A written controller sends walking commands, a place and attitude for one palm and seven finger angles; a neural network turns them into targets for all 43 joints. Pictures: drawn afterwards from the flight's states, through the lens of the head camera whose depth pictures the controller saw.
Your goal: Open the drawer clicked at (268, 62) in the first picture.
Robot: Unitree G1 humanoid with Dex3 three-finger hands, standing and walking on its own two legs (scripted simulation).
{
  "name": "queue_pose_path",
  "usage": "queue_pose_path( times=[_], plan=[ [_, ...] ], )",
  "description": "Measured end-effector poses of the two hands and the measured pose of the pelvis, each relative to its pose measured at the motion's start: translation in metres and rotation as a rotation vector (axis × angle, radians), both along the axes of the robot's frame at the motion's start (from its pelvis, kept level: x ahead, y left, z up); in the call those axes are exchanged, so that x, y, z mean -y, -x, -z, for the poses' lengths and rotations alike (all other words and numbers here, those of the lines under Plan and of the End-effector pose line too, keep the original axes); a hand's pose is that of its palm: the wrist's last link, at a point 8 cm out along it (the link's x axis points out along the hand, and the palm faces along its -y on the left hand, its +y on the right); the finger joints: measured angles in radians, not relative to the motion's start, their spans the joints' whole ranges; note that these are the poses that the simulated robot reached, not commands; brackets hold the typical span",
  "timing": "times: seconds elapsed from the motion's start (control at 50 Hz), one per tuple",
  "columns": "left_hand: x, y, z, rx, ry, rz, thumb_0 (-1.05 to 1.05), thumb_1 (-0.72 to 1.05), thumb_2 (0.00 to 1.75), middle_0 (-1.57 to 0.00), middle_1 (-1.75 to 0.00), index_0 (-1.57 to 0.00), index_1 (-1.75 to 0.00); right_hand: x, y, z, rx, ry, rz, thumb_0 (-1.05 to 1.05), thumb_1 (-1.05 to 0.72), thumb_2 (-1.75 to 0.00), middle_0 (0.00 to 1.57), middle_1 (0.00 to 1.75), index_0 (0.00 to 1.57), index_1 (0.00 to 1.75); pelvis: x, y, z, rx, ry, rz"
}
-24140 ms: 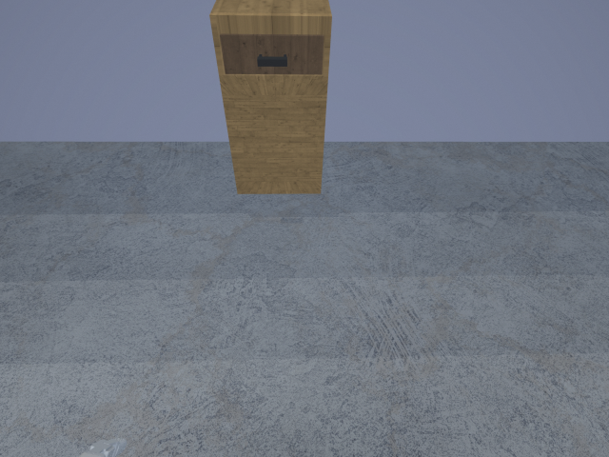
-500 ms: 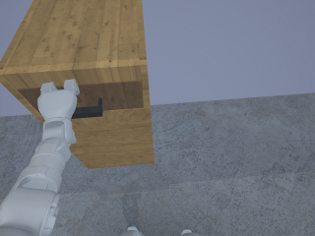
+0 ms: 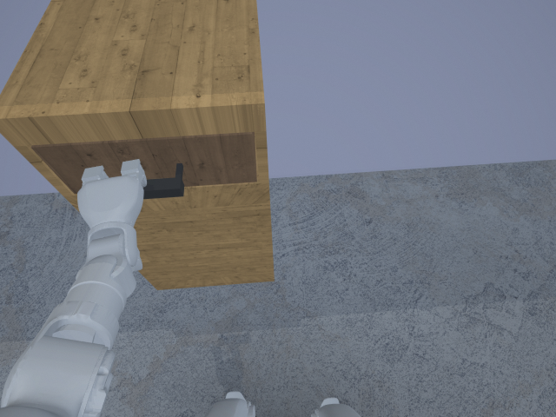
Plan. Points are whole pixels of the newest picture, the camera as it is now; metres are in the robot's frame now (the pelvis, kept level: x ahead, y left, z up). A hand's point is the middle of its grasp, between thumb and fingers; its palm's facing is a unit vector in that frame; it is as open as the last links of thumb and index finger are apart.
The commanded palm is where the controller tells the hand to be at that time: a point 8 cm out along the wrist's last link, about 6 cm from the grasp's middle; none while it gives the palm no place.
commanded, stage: lower the fingers behind the handle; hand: left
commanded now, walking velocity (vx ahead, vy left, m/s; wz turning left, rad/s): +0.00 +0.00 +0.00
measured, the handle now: (153, 179) +0.51 +0.23 -0.04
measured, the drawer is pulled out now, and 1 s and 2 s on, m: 0.00 0.00 0.00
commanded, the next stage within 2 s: lift the fingers back up to retry in 1.22 s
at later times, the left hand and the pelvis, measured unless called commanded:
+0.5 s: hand (153, 212) +0.44 +0.21 -0.02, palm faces +0.04 -0.02 -1.00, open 13.8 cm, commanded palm +0.41 +0.22 +0.02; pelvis -0.01 +0.00 -0.01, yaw +0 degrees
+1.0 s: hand (152, 214) +0.43 +0.22 -0.03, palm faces +0.05 +0.01 -1.00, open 14.0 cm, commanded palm +0.41 +0.21 +0.00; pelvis -0.03 +0.00 -0.03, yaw +0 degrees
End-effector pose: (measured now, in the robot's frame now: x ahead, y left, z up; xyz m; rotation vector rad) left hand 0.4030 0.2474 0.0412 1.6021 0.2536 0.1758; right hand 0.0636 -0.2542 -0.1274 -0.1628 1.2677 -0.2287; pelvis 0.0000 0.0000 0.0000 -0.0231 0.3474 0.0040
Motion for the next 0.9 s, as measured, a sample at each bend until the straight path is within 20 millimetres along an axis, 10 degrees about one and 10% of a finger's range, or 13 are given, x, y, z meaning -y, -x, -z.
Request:
queue_pose_path(
  times=[0.24, 0.9],
  plan=[
    [0.030, -0.013, -0.002, -0.008, 0.137, 0.266, 0.00, -0.49, 0.30, -0.34, -1.23, -0.31, -1.19, 0.013, 0.014, -0.014, 0.000, 0.097, 0.015, 0.01, -0.91, -0.90, 0.20, 0.30, 0.21, 0.30, 0.001, -0.004, 0.003, -0.001, 0.012, -0.009],
    [0.029, -0.006, 0.013, 0.087, 0.050, 0.201, 0.00, -0.49, 0.30, -0.24, -1.28, -0.26, -1.21, 0.015, 0.051, 0.014, -0.056, 0.066, 0.002, 0.01, -0.91, -0.90, 0.20, 0.30, 0.21, 0.30, 0.001, 0.022, 0.027, -0.056, 0.011, -0.006]
  ],
)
